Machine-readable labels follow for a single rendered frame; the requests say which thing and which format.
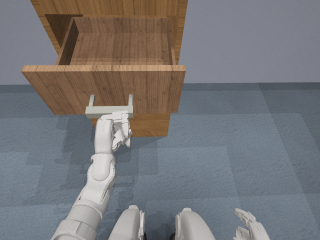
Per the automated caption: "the right robot hand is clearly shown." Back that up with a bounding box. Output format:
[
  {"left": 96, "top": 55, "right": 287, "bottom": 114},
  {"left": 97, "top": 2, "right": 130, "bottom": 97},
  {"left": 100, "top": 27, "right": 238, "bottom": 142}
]
[{"left": 233, "top": 208, "right": 271, "bottom": 240}]

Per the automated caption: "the left robot hand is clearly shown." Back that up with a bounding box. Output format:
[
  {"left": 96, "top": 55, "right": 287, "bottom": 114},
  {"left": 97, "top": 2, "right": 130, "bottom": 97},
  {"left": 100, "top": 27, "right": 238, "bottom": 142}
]
[{"left": 94, "top": 110, "right": 131, "bottom": 155}]

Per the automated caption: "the left robot forearm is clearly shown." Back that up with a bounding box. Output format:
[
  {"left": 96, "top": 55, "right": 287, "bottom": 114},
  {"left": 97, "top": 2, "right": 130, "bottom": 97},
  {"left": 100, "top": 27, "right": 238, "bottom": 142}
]
[{"left": 50, "top": 152, "right": 117, "bottom": 240}]

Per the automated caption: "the robot right thigh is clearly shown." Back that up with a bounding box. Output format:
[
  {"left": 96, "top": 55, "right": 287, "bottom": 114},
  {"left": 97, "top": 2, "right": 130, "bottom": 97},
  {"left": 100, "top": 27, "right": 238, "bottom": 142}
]
[{"left": 175, "top": 211, "right": 216, "bottom": 240}]

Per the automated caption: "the robot thigh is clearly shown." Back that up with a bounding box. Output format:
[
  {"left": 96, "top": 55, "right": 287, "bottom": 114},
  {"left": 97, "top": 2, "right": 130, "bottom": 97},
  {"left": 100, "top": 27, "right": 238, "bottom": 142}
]
[
  {"left": 175, "top": 211, "right": 216, "bottom": 240},
  {"left": 108, "top": 209, "right": 145, "bottom": 240}
]

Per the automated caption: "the drawer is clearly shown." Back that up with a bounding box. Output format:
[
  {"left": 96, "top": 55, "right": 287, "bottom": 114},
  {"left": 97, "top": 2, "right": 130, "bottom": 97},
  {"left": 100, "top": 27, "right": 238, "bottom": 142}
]
[{"left": 21, "top": 17, "right": 186, "bottom": 115}]

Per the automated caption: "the robot left thigh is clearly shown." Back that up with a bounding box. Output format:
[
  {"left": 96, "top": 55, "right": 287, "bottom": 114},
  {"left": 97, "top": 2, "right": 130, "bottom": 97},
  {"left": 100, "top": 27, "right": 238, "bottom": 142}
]
[{"left": 108, "top": 209, "right": 145, "bottom": 240}]

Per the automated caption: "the handle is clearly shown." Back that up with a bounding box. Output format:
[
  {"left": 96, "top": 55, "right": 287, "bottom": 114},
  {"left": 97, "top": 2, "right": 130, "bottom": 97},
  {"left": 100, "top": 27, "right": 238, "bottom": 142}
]
[{"left": 85, "top": 94, "right": 134, "bottom": 119}]

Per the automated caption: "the cabinet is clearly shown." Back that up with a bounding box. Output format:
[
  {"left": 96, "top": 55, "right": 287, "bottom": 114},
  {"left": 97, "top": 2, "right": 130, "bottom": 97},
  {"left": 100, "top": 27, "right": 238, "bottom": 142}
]
[{"left": 30, "top": 0, "right": 188, "bottom": 137}]

